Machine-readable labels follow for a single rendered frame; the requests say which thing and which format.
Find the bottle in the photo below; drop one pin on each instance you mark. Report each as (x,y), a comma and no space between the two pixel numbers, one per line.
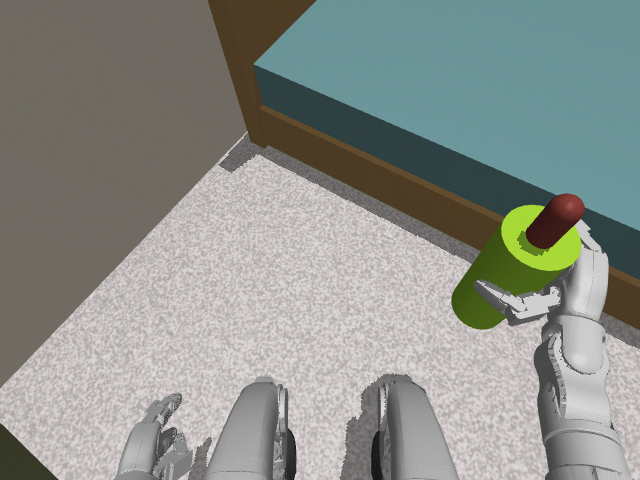
(531,247)

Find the bed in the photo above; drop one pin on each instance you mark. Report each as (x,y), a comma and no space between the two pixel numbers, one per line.
(455,112)

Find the right robot arm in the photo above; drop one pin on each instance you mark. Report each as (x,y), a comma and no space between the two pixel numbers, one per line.
(578,428)

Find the left robot hand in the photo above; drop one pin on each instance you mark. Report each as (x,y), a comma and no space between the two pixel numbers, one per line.
(146,445)

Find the right robot hand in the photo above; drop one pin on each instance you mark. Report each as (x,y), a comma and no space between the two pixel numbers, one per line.
(579,290)

